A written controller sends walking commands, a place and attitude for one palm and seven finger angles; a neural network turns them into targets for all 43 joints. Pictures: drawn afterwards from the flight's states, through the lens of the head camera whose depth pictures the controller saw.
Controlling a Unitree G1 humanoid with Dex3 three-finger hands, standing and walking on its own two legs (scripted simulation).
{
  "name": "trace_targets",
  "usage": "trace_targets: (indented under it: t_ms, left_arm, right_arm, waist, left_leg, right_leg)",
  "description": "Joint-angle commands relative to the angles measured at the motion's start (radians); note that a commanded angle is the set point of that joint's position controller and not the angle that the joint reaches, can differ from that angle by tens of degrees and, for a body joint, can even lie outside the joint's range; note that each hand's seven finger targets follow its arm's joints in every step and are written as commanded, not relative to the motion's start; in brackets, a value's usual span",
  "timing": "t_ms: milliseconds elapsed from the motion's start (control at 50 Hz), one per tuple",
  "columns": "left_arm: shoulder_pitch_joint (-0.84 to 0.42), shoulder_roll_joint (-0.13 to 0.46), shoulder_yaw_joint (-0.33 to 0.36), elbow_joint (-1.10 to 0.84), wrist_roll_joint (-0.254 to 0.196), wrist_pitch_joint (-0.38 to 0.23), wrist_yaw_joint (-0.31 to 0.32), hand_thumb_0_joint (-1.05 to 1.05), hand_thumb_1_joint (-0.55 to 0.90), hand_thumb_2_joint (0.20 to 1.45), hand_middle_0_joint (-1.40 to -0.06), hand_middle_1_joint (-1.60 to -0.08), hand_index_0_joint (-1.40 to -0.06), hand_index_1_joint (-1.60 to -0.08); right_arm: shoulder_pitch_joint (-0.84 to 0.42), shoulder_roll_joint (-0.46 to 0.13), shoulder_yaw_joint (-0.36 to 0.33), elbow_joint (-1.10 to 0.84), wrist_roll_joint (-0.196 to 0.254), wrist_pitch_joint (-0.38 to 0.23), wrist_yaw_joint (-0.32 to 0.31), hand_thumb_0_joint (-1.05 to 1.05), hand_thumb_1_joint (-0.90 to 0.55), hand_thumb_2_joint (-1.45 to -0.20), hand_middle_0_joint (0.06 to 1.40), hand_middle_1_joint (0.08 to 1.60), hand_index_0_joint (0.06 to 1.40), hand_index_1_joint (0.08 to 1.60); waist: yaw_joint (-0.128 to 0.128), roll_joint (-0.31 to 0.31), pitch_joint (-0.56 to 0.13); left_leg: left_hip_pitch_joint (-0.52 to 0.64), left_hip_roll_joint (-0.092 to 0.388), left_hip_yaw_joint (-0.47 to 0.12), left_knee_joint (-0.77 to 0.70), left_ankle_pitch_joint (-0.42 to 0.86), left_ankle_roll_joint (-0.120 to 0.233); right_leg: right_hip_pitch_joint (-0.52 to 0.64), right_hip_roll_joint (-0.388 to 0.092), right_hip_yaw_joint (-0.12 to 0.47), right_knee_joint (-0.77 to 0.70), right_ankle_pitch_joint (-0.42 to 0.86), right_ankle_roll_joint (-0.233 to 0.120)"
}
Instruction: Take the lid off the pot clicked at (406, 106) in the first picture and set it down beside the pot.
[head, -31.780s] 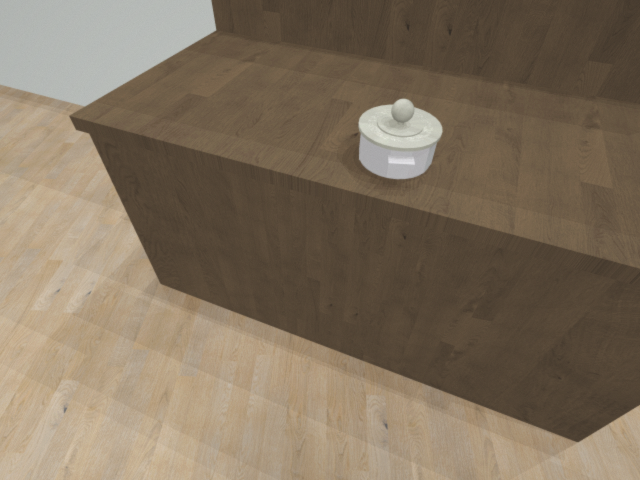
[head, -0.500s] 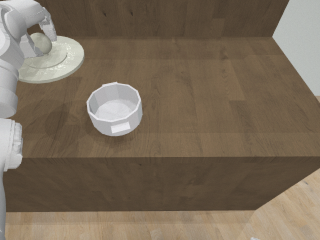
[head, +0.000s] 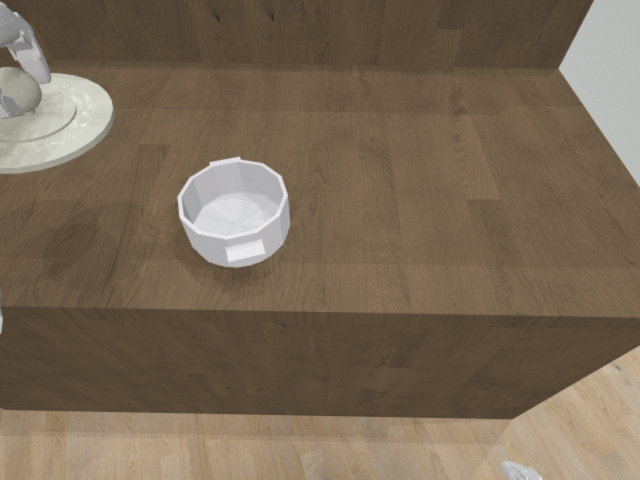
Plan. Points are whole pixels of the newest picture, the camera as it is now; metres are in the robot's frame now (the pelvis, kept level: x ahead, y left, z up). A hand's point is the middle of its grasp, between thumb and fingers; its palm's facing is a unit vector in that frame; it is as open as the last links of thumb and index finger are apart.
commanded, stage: move the lid sideways beside the pot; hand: left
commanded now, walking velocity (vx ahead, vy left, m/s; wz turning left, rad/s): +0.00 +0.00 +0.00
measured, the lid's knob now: (15, 90) +0.48 +0.34 +0.23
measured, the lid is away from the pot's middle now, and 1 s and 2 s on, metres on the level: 0.21 0.23 0.23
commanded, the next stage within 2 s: lower the lid onto the table in 0.42 s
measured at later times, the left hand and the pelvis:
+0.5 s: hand out of the picture +0.46 +0.36 +0.24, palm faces -0.26 -0.08 -0.96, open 7.9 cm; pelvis +0.01 +0.00 +0.00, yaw +0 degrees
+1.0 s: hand out of the picture +0.46 +0.36 +0.22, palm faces -0.29 -0.10 -0.95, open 7.9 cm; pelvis +0.01 +0.01 +0.00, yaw +0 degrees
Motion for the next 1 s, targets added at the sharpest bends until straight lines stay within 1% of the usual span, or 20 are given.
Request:
trace_targets:
  t_ms: [0, 100, 180, 220, 240, 280, 340, 400, 420, 480, 500, 560, 600, 620, 700, 760, 860, 900, 940, 980]
  left_arm:
    - [-0.566, 0.320, 0.103, -0.225, -0.002, -0.021, 0.053, 0.000, 0.663, 0.981, -0.950, -1.109, -0.778, -1.012]
    - [-0.576, 0.288, 0.070, -0.190, -0.009, -0.048, 0.052, 0.000, 0.663, 0.981, -0.950, -1.109, -0.778, -1.012]
    - [-0.543, 0.321, 0.071, -0.057, 0.000, -0.057, 0.044, 0.000, 0.663, 0.981, -0.950, -1.109, -0.778, -1.012]
    - [-0.596, 0.378, 0.104, -0.132, 0.012, -0.073, 0.053, 0.000, 0.663, 0.981, -0.950, -1.109, -0.778, -1.012]
    - [-0.600, 0.358, 0.083, -0.111, 0.017, -0.075, 0.053, 0.000, 0.663, 0.981, -0.950, -1.109, -0.778, -1.012]
    - [-0.588, 0.401, 0.112, -0.090, 0.024, -0.083, 0.057, 0.000, 0.663, 0.981, -0.950, -1.109, -0.778, -1.012]
    - [-0.598, 0.389, 0.099, -0.095, 0.015, -0.091, 0.052, 0.000, 0.663, 0.981, -0.950, -1.109, -0.778, -1.012]
    - [-0.576, 0.357, 0.083, -0.118, 0.010, -0.095, 0.054, 0.000, 0.663, 0.981, -0.950, -1.109, -0.778, -1.012]
    - [-0.570, 0.398, 0.124, -0.118, 0.018, -0.094, 0.055, 0.000, 0.663, 0.981, -0.950, -1.109, -0.778, -1.012]
    - [-0.545, 0.420, 0.139, -0.073, 0.020, -0.090, 0.051, 0.000, 0.663, 0.981, -0.950, -1.109, -0.778, -1.012]
    - [-0.516, 0.425, 0.145, -0.066, 0.014, -0.096, 0.052, 0.000, 0.663, 0.981, -0.950, -1.109, -0.778, -1.012]
    - [-0.528, 0.430, 0.148, -0.045, 0.017, -0.072, 0.046, 0.000, 0.663, 0.981, -0.950, -1.109, -0.778, -1.012]
    - [-0.531, 0.393, 0.121, -0.081, 0.008, -0.070, 0.044, 0.000, 0.663, 0.981, -0.950, -1.109, -0.778, -1.012]
    - [-0.557, 0.418, 0.144, -0.124, 0.018, -0.066, 0.048, 0.000, 0.663, 0.981, -0.950, -1.109, -0.778, -1.012]
    - [-0.523, 0.390, 0.134, -0.132, 0.015, -0.068, 0.053, 0.000, 0.663, 0.981, -0.950, -1.109, -0.778, -1.012]
    - [-0.523, 0.408, 0.163, -0.158, 0.019, -0.066, 0.057, 0.000, 0.663, 0.981, -0.950, -1.109, -0.778, -1.012]
    - [-0.490, 0.368, 0.147, -0.122, 0.009, -0.064, 0.056, 0.000, 0.663, 0.981, -0.950, -1.109, -0.778, -1.012]
    - [-0.498, 0.339, 0.122, -0.134, -0.003, -0.069, 0.057, 0.000, 0.663, 0.981, -0.950, -1.109, -0.778, -1.012]
    - [-0.499, 0.364, 0.148, -0.146, 0.006, -0.071, 0.062, 0.000, 0.663, 0.981, -0.950, -1.109, -0.778, -1.012]
    - [-0.469, 0.362, 0.145, -0.069, 0.003, -0.077, 0.063, 0.000, 0.663, 0.981, -0.950, -1.109, -0.778, -1.012]
  right_arm:
    - [0.018, -0.169, -0.055, -0.090, 0.002, -0.025, -0.020, 0.000, -0.900, -0.900, 0.200, 0.300, 0.200, 0.300]
    - [0.038, -0.167, -0.055, -0.065, 0.002, -0.037, -0.032, 0.000, -0.900, -0.900, 0.200, 0.300, 0.200, 0.300]
    - [0.050, -0.173, -0.041, -0.037, 0.005, -0.033, -0.038, 0.000, -0.900, -0.900, 0.200, 0.300, 0.200, 0.300]
    - [0.048, -0.176, -0.043, -0.044, 0.003, -0.030, -0.039, 0.000, -0.900, -0.900, 0.200, 0.300, 0.200, 0.300]
    - [0.048, -0.172, -0.042, -0.045, 0.002, -0.036, -0.043, 0.000, -0.900, -0.900, 0.200, 0.300, 0.200, 0.300]
    - [0.064, -0.175, -0.041, -0.036, 0.002, -0.038, -0.048, 0.000, -0.900, -0.900, 0.200, 0.300, 0.200, 0.300]
    - [0.077, -0.179, -0.044, -0.033, 0.006, -0.036, -0.047, 0.000, -0.900, -0.900, 0.200, 0.300, 0.200, 0.300]
    - [0.085, -0.182, -0.051, -0.040, 0.005, -0.044, -0.046, 0.000, -0.900, -0.900, 0.200, 0.300, 0.200, 0.300]
    - [0.098, -0.178, -0.052, -0.028, -0.001, -0.039, -0.043, 0.000, -0.900, -0.900, 0.200, 0.300, 0.200, 0.300]
    - [0.109, -0.184, -0.052, -0.029, 0.000, -0.032, -0.041, 0.000, -0.900, -0.900, 0.200, 0.300, 0.200, 0.300]
    - [0.101, -0.190, -0.052, -0.037, 0.003, -0.031, -0.039, 0.000, -0.900, -0.900, 0.200, 0.300, 0.200, 0.300]
    - [0.112, -0.186, -0.055, -0.038, 0.002, -0.023, -0.028, 0.000, -0.900, -0.900, 0.200, 0.300, 0.200, 0.300]
    - [0.106, -0.191, -0.061, -0.044, 0.008, -0.022, -0.022, 0.000, -0.900, -0.900, 0.200, 0.300, 0.200, 0.300]
    - [0.110, -0.185, -0.063, -0.045, -0.001, -0.019, -0.019, 0.000, -0.900, -0.900, 0.200, 0.300, 0.200, 0.300]
    - [0.113, -0.187, -0.066, -0.057, 0.001, -0.023, -0.015, 0.000, -0.900, -0.900, 0.200, 0.300, 0.200, 0.300]
    - [0.114, -0.179, -0.068, -0.058, -0.006, -0.020, -0.011, 0.000, -0.900, -0.900, 0.200, 0.300, 0.200, 0.300]
    - [0.104, -0.175, -0.069, -0.062, -0.006, -0.017, -0.010, 0.000, -0.900, -0.900, 0.200, 0.300, 0.200, 0.300]
    - [0.096, -0.181, -0.070, -0.065, -0.003, -0.018, -0.009, 0.000, -0.900, -0.900, 0.200, 0.300, 0.200, 0.300]
    - [0.100, -0.175, -0.070, -0.066, -0.007, -0.017, -0.008, 0.000, -0.900, -0.900, 0.200, 0.300, 0.200, 0.300]
    - [0.099, -0.175, -0.063, -0.059, -0.004, -0.015, -0.013, 0.000, -0.900, -0.900, 0.200, 0.300, 0.200, 0.300]
  waist:
    - [-0.017, 0.103, -0.413]
    - [-0.030, 0.120, -0.392]
    - [-0.034, 0.047, -0.306]
    - [-0.024, 0.091, -0.387]
    - [-0.031, 0.122, -0.381]
    - [-0.031, 0.127, -0.383]
    - [-0.033, 0.113, -0.384]
    - [-0.033, 0.193, -0.411]
    - [-0.027, 0.155, -0.418]
    - [-0.028, 0.105, -0.401]
    - [-0.024, 0.129, -0.401]
    - [-0.026, 0.086, -0.408]
    - [-0.027, 0.140, -0.416]
    - [-0.023, 0.144, -0.450]
    - [-0.024, 0.186, -0.452]
    - [-0.022, 0.153, -0.469]
    - [-0.027, 0.107, -0.441]
    - [-0.028, 0.145, -0.433]
    - [-0.026, 0.126, -0.462]
    - [-0.029, 0.080, -0.406]
  left_leg:
    - [0.333, 0.025, -0.079, -0.003, 0.354, 0.012]
    - [0.354, 0.027, -0.085, 0.001, 0.350, 0.014]
    - [0.234, 0.023, -0.062, -0.023, 0.191, 0.015]
    - [0.260, 0.023, -0.061, -0.015, 0.248, 0.015]
    - [0.271, 0.021, -0.060, -0.007, 0.259, 0.019]
    - [0.275, 0.023, -0.058, -0.002, 0.272, 0.019]
    - [0.278, 0.029, -0.066, -0.005, 0.288, 0.019]
    - [0.346, 0.033, -0.081, 0.017, 0.424, 0.015]
    - [0.342, 0.036, -0.086, 0.026, 0.425, 0.014]
    - [0.300, 0.031, -0.071, 0.020, 0.385, 0.019]
    - [0.295, 0.029, -0.071, 0.026, 0.425, 0.018]
    - [0.288, 0.028, -0.074, 0.031, 0.470, 0.018]
    - [0.332, 0.036, -0.084, 0.038, 0.544, 0.011]
    - [0.360, 0.039, -0.094, 0.044, 0.565, 0.010]
    - [0.402, 0.044, -0.108, 0.054, 0.632, -0.001]
    - [0.402, 0.042, -0.113, 0.057, 0.601, 0.003]
    - [0.369, 0.037, -0.105, 0.058, 0.560, 0.006]
    - [0.379, 0.041, -0.108, 0.055, 0.571, -0.002]
    - [0.387, 0.037, -0.107, 0.059, 0.560, 0.003]
    - [0.331, 0.034, -0.102, 0.047, 0.474, 0.003]
  right_leg:
    - [0.027, 0.048, 0.009, -0.023, 0.185, -0.066]
    - [-0.009, 0.054, 0.000, -0.033, 0.161, -0.064]
    - [0.013, 0.057, -0.001, -0.034, 0.118, -0.059]
    - [0.058, 0.054, 0.007, -0.018, 0.160, -0.062]
    - [0.039, 0.055, 0.006, -0.019, 0.158, -0.063]
    - [0.041, 0.058, 0.006, -0.021, 0.162, -0.061]
    - [0.040, 0.061, 0.002, -0.019, 0.171, -0.060]
    - [-0.004, 0.060, -0.001, -0.020, 0.196, -0.064]
    - [0.006, 0.066, -0.005, -0.013, 0.197, -0.059]
    - [0.024, 0.066, -0.002, -0.013, 0.204, -0.056]
    - [0.028, 0.060, 0.001, -0.011, 0.230, -0.061]
    - [0.049, 0.064, -0.002, 0.001, 0.275, -0.054]
    - [0.012, 0.061, -0.005, -0.001, 0.276, -0.056]
    - [0.013, 0.066, -0.003, 0.006, 0.270, -0.054]
    - [-0.039, 0.067, -0.010, 0.005, 0.247, -0.060]
    - [-0.038, 0.070, -0.011, 0.009, 0.230, -0.054]
    - [-0.047, 0.068, -0.010, 0.009, 0.227, -0.051]
    - [-0.068, 0.063, -0.011, 0.006, 0.221, -0.057]
    - [-0.053, 0.067, -0.006, 0.013, 0.216, -0.053]
    - [-0.051, 0.068, -0.011, 0.010, 0.191, -0.052]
